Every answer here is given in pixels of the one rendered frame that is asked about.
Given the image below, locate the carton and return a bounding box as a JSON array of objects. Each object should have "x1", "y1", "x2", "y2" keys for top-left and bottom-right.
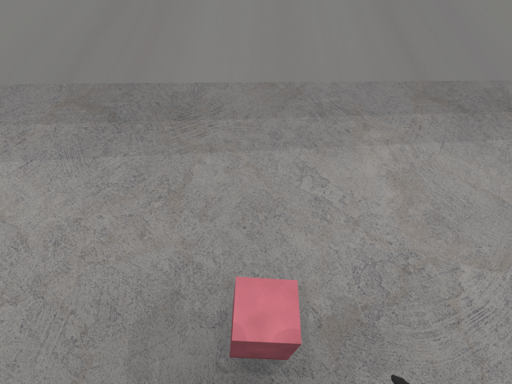
[{"x1": 230, "y1": 277, "x2": 302, "y2": 360}]

